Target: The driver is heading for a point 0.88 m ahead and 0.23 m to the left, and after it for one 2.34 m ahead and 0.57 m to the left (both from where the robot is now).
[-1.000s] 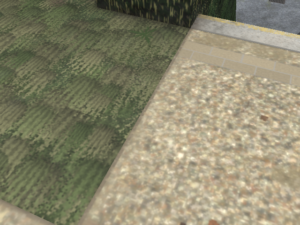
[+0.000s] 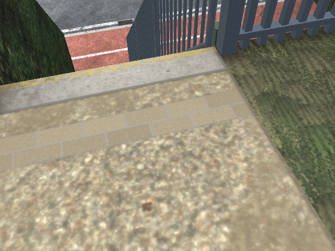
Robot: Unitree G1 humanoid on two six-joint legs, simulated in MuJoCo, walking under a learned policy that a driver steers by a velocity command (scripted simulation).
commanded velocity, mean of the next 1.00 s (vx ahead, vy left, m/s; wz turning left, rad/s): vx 1.00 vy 0.00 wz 0.61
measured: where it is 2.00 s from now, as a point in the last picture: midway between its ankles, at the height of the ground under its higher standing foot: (64, 90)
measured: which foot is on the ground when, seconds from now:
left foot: down 0.00-0.26, up 0.28-0.68, down 0.70-1.00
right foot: up 0.00-0.24, down 0.26-0.70, up 0.72-1.00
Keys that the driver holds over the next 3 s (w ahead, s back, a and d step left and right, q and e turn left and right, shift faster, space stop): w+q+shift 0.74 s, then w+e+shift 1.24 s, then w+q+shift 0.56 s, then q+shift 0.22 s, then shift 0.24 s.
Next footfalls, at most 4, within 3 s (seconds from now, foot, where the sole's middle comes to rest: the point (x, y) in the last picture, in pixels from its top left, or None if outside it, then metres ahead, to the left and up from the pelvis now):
0.26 right None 0.43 -0.13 -0.77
0.70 left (123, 190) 0.75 0.20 -0.77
1.16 right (89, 117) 1.18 0.40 -0.77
1.56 left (42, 87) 1.41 0.69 -0.77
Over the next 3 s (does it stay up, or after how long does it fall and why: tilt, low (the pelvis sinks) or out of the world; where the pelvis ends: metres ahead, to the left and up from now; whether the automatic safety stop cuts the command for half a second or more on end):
stays up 2.37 0.62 -0.89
